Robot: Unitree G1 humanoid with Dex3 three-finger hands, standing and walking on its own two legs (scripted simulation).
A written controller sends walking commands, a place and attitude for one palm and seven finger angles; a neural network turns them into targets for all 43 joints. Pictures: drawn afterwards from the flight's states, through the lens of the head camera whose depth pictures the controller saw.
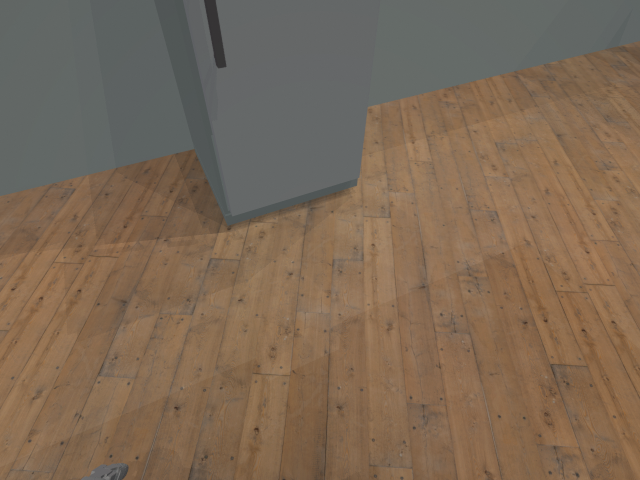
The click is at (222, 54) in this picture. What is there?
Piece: fridge door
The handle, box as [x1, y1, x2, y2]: [204, 0, 226, 67]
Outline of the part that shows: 204,0 216,65 218,67 226,66 215,0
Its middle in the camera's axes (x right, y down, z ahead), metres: -0.30 -0.62 +1.01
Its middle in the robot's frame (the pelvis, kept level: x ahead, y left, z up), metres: +1.17 +0.37 +0.13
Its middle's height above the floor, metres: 0.90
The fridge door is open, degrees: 0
